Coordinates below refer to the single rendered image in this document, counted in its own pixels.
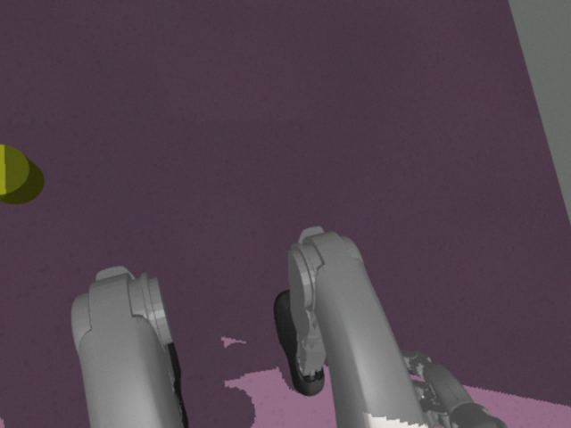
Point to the left robot foot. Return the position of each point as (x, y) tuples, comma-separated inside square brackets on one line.
[(177, 386)]

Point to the right robot hand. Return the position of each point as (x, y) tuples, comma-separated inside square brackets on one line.
[(441, 392)]

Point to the tin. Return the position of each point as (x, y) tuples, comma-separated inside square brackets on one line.
[(21, 180)]

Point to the right robot arm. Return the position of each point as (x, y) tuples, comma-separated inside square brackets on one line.
[(472, 415)]

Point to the right robot foot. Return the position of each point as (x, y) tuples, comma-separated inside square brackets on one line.
[(287, 335)]

